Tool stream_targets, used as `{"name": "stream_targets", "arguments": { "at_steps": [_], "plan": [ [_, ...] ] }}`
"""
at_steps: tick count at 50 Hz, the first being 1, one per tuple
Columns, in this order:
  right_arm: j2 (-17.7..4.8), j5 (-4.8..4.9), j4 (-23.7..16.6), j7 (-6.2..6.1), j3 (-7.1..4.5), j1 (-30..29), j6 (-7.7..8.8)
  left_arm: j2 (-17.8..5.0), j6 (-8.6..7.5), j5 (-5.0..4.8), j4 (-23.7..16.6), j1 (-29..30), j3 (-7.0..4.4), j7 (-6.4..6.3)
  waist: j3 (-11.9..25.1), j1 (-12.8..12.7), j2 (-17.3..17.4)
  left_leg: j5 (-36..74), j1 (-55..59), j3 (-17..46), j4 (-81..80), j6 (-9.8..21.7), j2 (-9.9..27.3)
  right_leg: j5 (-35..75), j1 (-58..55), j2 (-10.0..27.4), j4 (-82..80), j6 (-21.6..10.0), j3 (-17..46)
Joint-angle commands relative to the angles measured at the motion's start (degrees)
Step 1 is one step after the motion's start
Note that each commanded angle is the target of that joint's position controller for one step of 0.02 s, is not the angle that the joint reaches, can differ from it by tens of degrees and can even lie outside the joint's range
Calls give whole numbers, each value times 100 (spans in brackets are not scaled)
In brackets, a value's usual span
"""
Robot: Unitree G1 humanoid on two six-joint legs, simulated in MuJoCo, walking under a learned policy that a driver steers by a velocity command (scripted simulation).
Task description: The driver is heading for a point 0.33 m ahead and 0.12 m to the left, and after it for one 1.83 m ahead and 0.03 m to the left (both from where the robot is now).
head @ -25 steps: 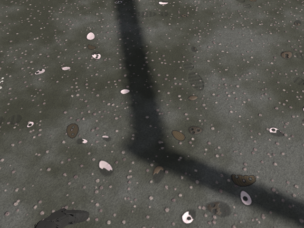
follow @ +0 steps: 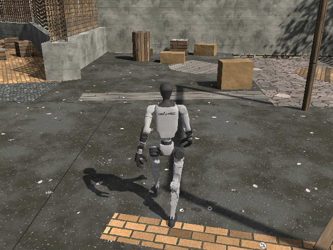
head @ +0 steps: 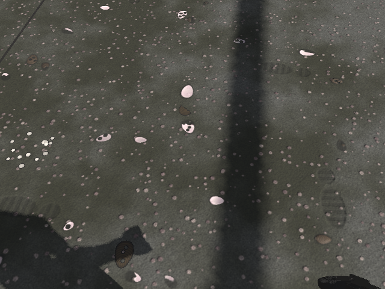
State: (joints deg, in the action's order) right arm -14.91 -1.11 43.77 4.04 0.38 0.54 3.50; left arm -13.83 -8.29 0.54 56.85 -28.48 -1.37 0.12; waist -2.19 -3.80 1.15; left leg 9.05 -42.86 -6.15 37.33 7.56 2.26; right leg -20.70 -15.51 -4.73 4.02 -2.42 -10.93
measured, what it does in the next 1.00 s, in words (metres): walks ahead: left foot, then right foot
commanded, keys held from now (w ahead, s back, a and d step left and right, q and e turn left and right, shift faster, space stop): w+q+shift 0.10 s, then q+shift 0.22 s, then e+shift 0.68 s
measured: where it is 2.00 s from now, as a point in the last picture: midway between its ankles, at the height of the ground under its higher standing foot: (208, 261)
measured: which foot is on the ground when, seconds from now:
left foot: up 0.00-0.06, down 0.08-0.44, up 0.46-0.82, down 0.84-1.00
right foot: down 0.00-0.08, up 0.10-0.42, down 0.44-0.86, up 0.88-1.00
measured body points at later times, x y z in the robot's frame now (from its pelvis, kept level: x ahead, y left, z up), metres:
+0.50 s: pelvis +0.43 +0.02 -0.01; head +0.46 +0.05 +0.44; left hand +0.57 +0.31 -0.08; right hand +0.59 -0.23 -0.12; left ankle +0.26 +0.05 -0.65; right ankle +0.61 -0.02 -0.72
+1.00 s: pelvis +0.52 +0.08 +0.02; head +0.54 +0.09 +0.47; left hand +0.64 +0.39 -0.08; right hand +0.69 -0.20 -0.05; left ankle +0.55 +0.19 -0.72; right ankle +0.53 -0.06 -0.63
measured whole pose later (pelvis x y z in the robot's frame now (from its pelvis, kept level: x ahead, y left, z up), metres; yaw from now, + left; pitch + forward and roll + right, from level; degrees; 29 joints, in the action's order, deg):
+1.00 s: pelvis +0.52 +0.08 +0.02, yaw -3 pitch +2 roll +0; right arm -14.7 -1.3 39.2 -2.5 -3.5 6.2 0.1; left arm -21.3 3.0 -1.2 36.0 -15.5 -6.9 -1.8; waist -0.9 -1.2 -2.5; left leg -10.4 -15.9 1.5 24.5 0.8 -1.1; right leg -21.4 35.4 -4.7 65.8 4.1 7.4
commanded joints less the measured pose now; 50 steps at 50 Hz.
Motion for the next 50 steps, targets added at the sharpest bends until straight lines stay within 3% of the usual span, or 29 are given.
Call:
{"name": "stream_targets", "arguments": {
  "at_steps": [1,3,4,5,6,7,8,10,11,12,13,16,19,21,22,23,24,25,27,30,33,40,42,43,44,45,46,48,50],
  "plan": [
    [-549,-25,-104,-21,-126,433,43,-1234,93,78,-382,125,-222,-246,174,709,-793,-476,1849,-602,-167,231,-826,8429,670,1479,1456,231,-255],
    [-1030,-7,504,-117,-378,2601,10,-1461,320,204,-597,652,-313,-328,1168,1760,-933,-1180,3875,-245,-181,564,-974,8615,1147,1669,4333,192,-138],
    [-1269,-1,692,-232,-566,3385,-47,-1469,354,225,-650,901,-354,-277,1313,2123,-651,-1790,4844,372,-436,817,-650,6282,2109,1259,6530,129,-195],
    [-1756,11,677,-309,-734,2936,-156,-612,182,268,-1069,861,-175,-145,1166,1196,1287,-529,6234,2315,-48,1282,489,-509,4724,236,8716,332,211],
    [-2061,-67,484,-306,-832,2704,-209,-635,80,-50,-1594,870,-82,-109,2153,1097,1240,-1586,7306,4914,-1318,2415,1334,-837,6426,41,9732,428,1381],
    [-1653,-40,341,-371,-803,2482,-195,-829,-18,27,-1654,1383,-38,-121,1479,1127,-131,-1358,6671,4909,-1953,2090,1342,-314,6659,456,9154,298,1664],
    [-1299,6,422,-406,-716,2232,-187,-813,-56,41,-1686,1477,-29,-102,584,719,-648,-401,5420,4272,-2072,1767,1152,-70,6346,646,8393,286,1610],
    [-1025,82,312,-438,-616,1859,-90,-733,179,231,-1709,1469,-6,-111,17,221,-1005,1656,3732,3227,-2001,1456,728,-178,5476,911,7586,510,1542],
    [-969,133,294,-426,-569,1779,-46,-722,336,302,-1751,1441,1,-102,-53,76,-987,2264,3142,2787,-2043,1294,492,-241,5086,1007,7073,610,1452],
    [-528,324,-122,-327,-464,1232,128,-902,138,-45,-1983,1758,-159,-93,134,4,-806,1513,2736,2883,-2192,1231,132,-238,4784,816,6373,611,1715],
    [-792,387,-173,-340,-523,998,172,-817,76,-27,-2137,2054,-134,-118,8,-60,-633,1717,2271,2632,-2118,1092,-93,-70,4574,773,5487,661,1540],
    [-1260,368,-103,-573,-742,1543,-89,-374,18,22,-2412,2660,-35,-165,511,398,-294,1577,1745,2126,-1485,293,-801,1860,3283,-124,3084,737,995],
    [-765,296,185,-711,-613,2360,-220,-455,63,-67,-2413,2651,-108,-63,820,754,346,598,2402,2102,-849,-201,-749,3620,2858,-238,2368,634,925],
    [-533,197,120,-759,-555,2151,-198,-591,20,84,-2314,2168,-199,-30,985,343,689,1020,2980,1982,136,-449,-706,4266,2447,-159,1864,369,894],
    [-403,84,7,-738,-498,1856,-174,-707,-33,145,-2058,1347,-245,-5,1334,-113,695,673,2994,1720,1245,-626,-786,4994,1768,250,1779,101,1130],
    [-98,-58,-67,-683,-399,2402,-163,-954,-39,274,-1870,764,-223,39,2149,12,-848,-3953,1694,1452,3806,-1015,-1233,8131,40,2012,2615,-1127,3180],
    [-216,76,79,-486,-329,3695,-121,-964,-15,184,-1694,764,-223,118,3099,569,-1535,-4856,1003,1969,4574,-1026,-999,7057,-778,3086,2567,-2227,5479],
    [-769,117,57,-425,-419,3035,-167,-1003,81,41,-2009,1317,-334,96,2540,250,-1007,-4367,505,1752,4946,-1137,-645,5525,-335,2665,2212,-2113,5443],
    [-978,-3,-463,-511,-492,1257,-240,-1000,308,-50,-2277,1884,-315,12,1330,94,341,-3735,109,1438,4739,-1110,-601,3314,1365,1931,1763,-1559,4650],
    [-541,-19,-693,-595,-426,1256,-316,-1051,491,-66,-2297,1970,-352,-15,738,591,-123,-3458,836,1407,3223,-1003,-551,2601,2930,1122,1341,-1119,4022],
    [-316,81,-679,-663,-372,1074,-288,-1103,674,-102,-2281,1812,-439,-84,1067,590,-636,-3342,1690,1161,1452,-1099,-815,3044,3241,776,1350,-982,3713],
    [-596,211,-724,-564,-500,557,-260,-1208,1039,-188,-2445,1574,-665,-292,851,417,-1285,-2350,2655,1493,-709,-977,-838,-105,3433,642,1149,-503,4566],
    [-814,186,-624,-553,-613,852,-201,-1024,1075,-233,-2479,1456,-629,-298,910,527,-997,-1891,3716,1657,-1738,-646,-193,-940,3983,263,1753,-168,4318],
    [-1188,-25,-667,-561,-680,919,-220,-766,1081,-256,-2565,1352,-565,-295,1119,422,163,-2166,4303,2894,-1977,50,1077,-1639,4875,-276,3001,65,3419],
    [-1189,-269,-756,-544,-677,611,-232,-897,998,-245,-2646,1176,-614,-254,1011,200,1276,-1876,3827,3873,-2297,583,1953,-1511,5350,-533,4665,272,2498],
    [-852,-254,-902,-577,-614,235,-195,-1375,957,-198,-2558,1121,-731,-202,749,69,1132,-1666,3448,3576,-2322,652,1968,-1018,5462,-64,5539,477,2250],
    [-575,-137,-991,-622,-550,-66,-197,-1482,1000,-192,-2383,966,-773,-196,586,9,764,-1789,3238,2848,-2186,406,1542,-596,5368,84,5878,555,2107],
    [-510,27,-1022,-682,-502,-154,-241,-1200,1110,-133,-2237,771,-699,-211,428,38,477,-1394,3139,2079,-2057,230,1121,-131,5511,180,6845,701,1846],
    [-569,-1,-973,-723,-494,56,-274,-1033,1123,-190,-2418,1039,-607,-169,322,165,486,-834,3183,1527,-2076,341,1027,141,5703,465,7005,854,1470]
  ]
}}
